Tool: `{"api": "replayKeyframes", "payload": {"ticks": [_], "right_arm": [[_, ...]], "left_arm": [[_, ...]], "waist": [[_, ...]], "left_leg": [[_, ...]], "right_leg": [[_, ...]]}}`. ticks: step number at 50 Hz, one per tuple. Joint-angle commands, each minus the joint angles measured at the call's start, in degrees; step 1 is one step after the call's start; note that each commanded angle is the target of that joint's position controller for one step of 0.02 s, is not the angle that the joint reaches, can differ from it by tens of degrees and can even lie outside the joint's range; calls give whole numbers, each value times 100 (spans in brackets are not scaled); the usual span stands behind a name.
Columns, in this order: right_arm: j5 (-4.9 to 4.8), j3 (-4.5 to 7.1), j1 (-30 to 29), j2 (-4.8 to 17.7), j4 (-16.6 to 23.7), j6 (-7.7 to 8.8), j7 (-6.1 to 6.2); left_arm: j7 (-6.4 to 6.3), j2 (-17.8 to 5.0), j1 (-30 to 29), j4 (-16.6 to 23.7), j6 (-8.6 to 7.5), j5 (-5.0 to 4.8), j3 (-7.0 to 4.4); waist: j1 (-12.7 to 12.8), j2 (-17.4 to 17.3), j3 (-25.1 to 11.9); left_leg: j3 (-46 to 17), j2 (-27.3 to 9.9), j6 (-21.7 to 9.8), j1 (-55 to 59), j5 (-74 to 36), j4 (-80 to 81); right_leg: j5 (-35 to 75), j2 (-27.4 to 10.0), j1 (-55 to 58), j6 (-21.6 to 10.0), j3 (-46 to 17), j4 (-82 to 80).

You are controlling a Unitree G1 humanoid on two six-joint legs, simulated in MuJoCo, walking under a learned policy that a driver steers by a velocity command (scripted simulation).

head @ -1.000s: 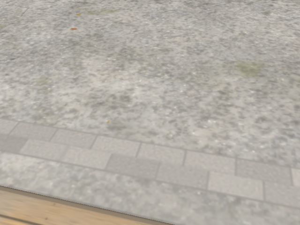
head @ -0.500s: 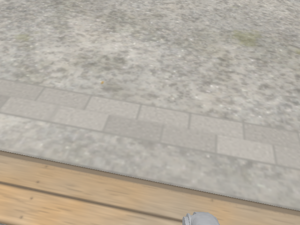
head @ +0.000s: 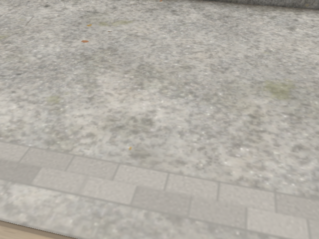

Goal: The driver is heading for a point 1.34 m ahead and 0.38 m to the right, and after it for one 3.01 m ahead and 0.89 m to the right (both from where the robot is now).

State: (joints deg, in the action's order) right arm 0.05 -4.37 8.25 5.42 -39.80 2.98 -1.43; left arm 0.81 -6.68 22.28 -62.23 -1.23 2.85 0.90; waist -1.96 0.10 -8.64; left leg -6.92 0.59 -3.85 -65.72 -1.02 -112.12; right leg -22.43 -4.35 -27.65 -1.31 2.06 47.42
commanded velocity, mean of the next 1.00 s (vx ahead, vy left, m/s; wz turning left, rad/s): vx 0.50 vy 0.00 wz -0.25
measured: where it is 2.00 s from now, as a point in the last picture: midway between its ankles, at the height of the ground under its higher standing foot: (207, 166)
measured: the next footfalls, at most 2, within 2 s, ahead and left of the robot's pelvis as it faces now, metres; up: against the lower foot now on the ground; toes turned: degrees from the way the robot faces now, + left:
left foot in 0.20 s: +0.13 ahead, +0.19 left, +0.00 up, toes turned +5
right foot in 0.66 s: +0.35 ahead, +0.00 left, +0.20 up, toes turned -10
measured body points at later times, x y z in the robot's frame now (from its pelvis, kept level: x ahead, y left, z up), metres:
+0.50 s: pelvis +0.15 +0.09 +0.04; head +0.14 +0.13 +0.49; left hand +0.39 +0.17 -0.03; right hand +0.00 -0.04 -0.10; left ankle +0.10 +0.19 -0.70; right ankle +0.23 -0.06 -0.31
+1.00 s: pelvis +0.36 +0.04 +0.24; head +0.34 +0.02 +0.68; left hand +0.38 +0.23 +0.09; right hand +0.55 -0.19 +0.19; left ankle +0.53 +0.18 -0.34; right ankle +0.31 +0.01 -0.50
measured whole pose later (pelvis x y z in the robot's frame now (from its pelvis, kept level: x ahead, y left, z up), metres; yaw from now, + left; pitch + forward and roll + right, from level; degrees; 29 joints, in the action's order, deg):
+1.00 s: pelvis +0.36 +0.04 +0.24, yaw -17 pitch +4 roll +2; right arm 2.0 -4.8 1.0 6.6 -35.8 6.9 0.6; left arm 2.5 -4.0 26.6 -58.3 -3.9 0.3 2.1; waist 0.8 -0.6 -7.5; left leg -2.0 -6.4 -4.4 -59.3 -5.3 -80.8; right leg -18.2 7.4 -16.5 -7.4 -4.9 31.2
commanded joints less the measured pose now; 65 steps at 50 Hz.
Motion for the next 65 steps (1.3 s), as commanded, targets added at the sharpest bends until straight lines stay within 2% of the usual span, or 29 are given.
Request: {"api": "replayKeyframes", "payload": {"ticks": [1, 5, 7, 9, 10, 11, 12, 13, 15, 18, 22, 24, 27, 30, 33, 34, 35, 36, 37, 40, 42, 44, 47, 53, 58, 61, 63, 64, 65], "right_arm": [[-23, 88, 632, 422, -185, -143, 190], [-149, 85, 133, 537, -257, -214, 152], [-255, 279, 740, 743, -673, -300, 147], [-76, 468, 1882, 758, -1266, -331, 29], [139, 464, 2191, 745, -1461, -283, -68], [211, 428, 2777, 866, -1621, -288, -132], [331, 532, 3450, 1355, -1669, -199, -89], [384, 485, 3056, 1182, -1814, -131, -101], [385, 358, 2230, 612, -1767, -90, -11], [406, 48, 2157, -252, -1983, 26, -15], [432, 26, 1999, 91, -1899, -108, 43], [275, -36, 2419, 81, -2102, -77, 124], [74, 104, 3575, 361, -2701, -38, 286], [16, 154, 3547, 811, -2758, -2, 280], [-13, 332, 2858, 1433, -2471, -51, 415], [139, 388, 2301, 1550, -2106, 14, 440], [230, 411, 1982, 1314, -1612, 175, 277], [374, 350, 1365, 840, -1374, 390, -3], [269, 412, 895, 554, -1135, 507, -293], [221, 211, -145, 169, 67, 559, -298], [180, -16, 734, -152, -40, 491, -188], [54, 11, 874, 259, -77, 419, -29], [274, 39, -269, 520, 417, 415, 223], [-9, 237, -1929, 695, 848, 310, 176], [-151, 411, -2211, 867, 1012, 478, -23], [-134, 680, -1146, 1268, 734, 530, 51], [-16, 909, 997, 1872, 400, 508, 230], [116, 942, 1377, 1993, 335, 437, 325], [103, 902, 1163, 1625, 382, 389, 359]], "left_arm": [[-82, -791, -1595, 956, -273, 87, -73], [-153, -1189, -1568, 1081, -315, -344, -231], [-207, -1425, -1523, 1059, -244, -292, -248], [-87, -1087, -1031, 967, -145, -311, -162], [30, -593, -1075, 1150, -174, -274, -66], [162, 18, -1005, 1300, -366, -308, 79], [261, 564, -91, 936, -561, -522, 120], [288, 390, -932, 1243, -667, -668, 136], [256, 516, -2799, 1992, -680, -500, 378], [314, 295, -2201, 2091, -539, -457, 406], [311, 356, -2723, 2478, -373, -551, 585], [191, 253, -3846, 2862, -271, -448, 606], [196, 568, -4370, 2945, -163, -556, 695], [361, 403, -3944, 2856, -155, -441, 566], [409, -255, -2689, 2495, 44, -375, 215], [477, -740, -1743, 2226, 93, -265, 38], [417, -1212, -1292, 2194, 224, -144, -136], [272, -1568, -765, 1848, 310, -135, -301], [141, -1088, -597, 1481, 207, -36, -150], [277, 150, -940, 799, -279, -78, 174], [390, 248, -1237, 718, -345, -124, 177], [416, 34, -1419, 914, -386, -159, 137], [272, -356, -872, 1096, -524, -275, 67], [-85, -642, 711, 1237, -426, -419, -179], [-152, -799, 763, 1542, -218, -429, -239], [-146, -1112, 297, 1766, -131, -437, -325], [-50, -1027, -335, 2238, -262, -219, -298], [-40, -521, 330, 2372, -348, -327, -166], [-87, -921, 562, 2367, -382, -495, -196]], "waist": [[-541, 580, 522], [-331, 738, 131], [-479, 1135, 231], [-549, 371, 610], [-364, -436, 751], [-109, -1633, 491], [-184, -2590, -665], [-99, -1610, 152], [-184, -309, 1246], [236, -460, 1018], [445, -185, 1374], [57, -445, 1506], [-236, -956, 1170], [275, -1064, 90], [981, -2161, -245], [1309, -1906, -826], [1291, -219, -1187], [1219, 1463, -1273], [959, 1310, -870], [-194, -416, 1119], [-714, -415, 1065], [-865, -337, 1155], [-382, 35, 828], [724, 458, 565], [607, 865, 693], [122, 1013, 292], [-680, 458, -1116], [-346, -1524, -1662], [-246, -2036, -1498]], "left_leg": [[505, -304, 270, 791, -342, 47], [1455, -691, 49, 3515, 601, 4632], [1524, -705, -87, 4153, 1074, 6032], [1288, -446, -208, 4987, 1742, 8431], [254, -751, -122, 5613, 1719, 8229], [-1291, -1500, 89, 6435, -1326, 7925], [-4447, -2559, -537, 7443, 858, 9990], [-4658, -2753, -777, 7004, 2881, 10306], [-2641, -2166, -646, 6126, 3189, 9740], [-1510, -1796, -706, 5726, 1952, 9475], [481, -1617, 68, 4702, 1487, 9919], [943, -1306, -61, 3631, 1391, 10811], [1080, -1629, -352, 5358, 418, 11736], [2006, -1457, -236, 6164, -6456, 10684], [1794, -2025, -613, 8063, -9635, 8862], [1666, -2003, -877, 7490, -9549, 7855], [1226, -1181, -823, 5239, -7661, 6420], [622, 11, -670, 3445, -460, 4249], [-341, 478, -476, 2159, 714, 726], [-293, -12, -949, 685, 688, -1176], [-270, -309, -874, 601, 404, -617], [120, -547, -577, 626, 360, 590], [909, -609, -44, 1641, -513, 2607], [617, -388, 389, 995, -257, 6003], [511, -1, 423, 2116, 725, 8046], [545, 288, 247, 4683, 549, 9100], [-425, -1135, -461, 7960, 545, 8406], [-2619, -2470, -1392, 9936, -119, 8522], [-3602, -2765, -1560, 9386, 879, 9021]], "right_leg": [[-1523, -1119, -1291, -1078, -1386, -2762], [-1026, -908, -1121, -850, -441, -3224], [-1069, -1267, -348, -1029, -880, -3083], [-140, -765, 192, -900, -411, -848], [703, -371, -971, -796, -13, 1426], [333, 457, -2465, -505, -273, 4039], [488, 1088, -3266, -281, -1583, 6130], [916, 1006, -4513, -268, -1710, 7779], [1730, 632, -5672, -376, -1497, 8742], [1758, 780, -5787, -644, -1507, 10410], [2043, 613, -6102, -610, -1049, 8714], [2206, 574, -5139, -369, -27, 7455], [1219, -47, -4766, -515, 953, 6216], [159, 568, -2037, -1123, 1723, 4146], [-1539, 1051, -1591, -1234, 1186, 2411], [-995, 922, -243, -1349, -69, 1938], [-2514, 288, 1266, -1866, -2700, 308], [-3860, -368, 2180, -2286, -5416, -2348], [-3589, -657, 1792, -2153, -6491, -3226], [-1362, -250, -83, -909, -3876, -2485], [-12, 262, -148, -438, -2340, -2105], [594, 420, -460, -525, -1631, -2278], [1629, 647, -1084, -781, -1495, -2836], [2027, -165, 2283, -802, -2739, -3422], [2670, -338, 3264, -999, -2885, -2904], [4472, 44, 2570, -872, -2695, -1830], [3303, 448, 839, -662, -2181, 437], [-277, 1281, -1389, -194, -1514, 1972], [-763, 764, -2012, -102, -1365, 3180]]}}
Keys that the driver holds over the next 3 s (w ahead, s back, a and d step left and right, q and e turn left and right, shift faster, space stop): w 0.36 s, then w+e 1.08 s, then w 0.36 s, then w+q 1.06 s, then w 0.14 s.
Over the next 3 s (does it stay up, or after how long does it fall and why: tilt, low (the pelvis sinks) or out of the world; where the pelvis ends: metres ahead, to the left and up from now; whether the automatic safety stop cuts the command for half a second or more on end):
stays up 1.32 -0.44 0.25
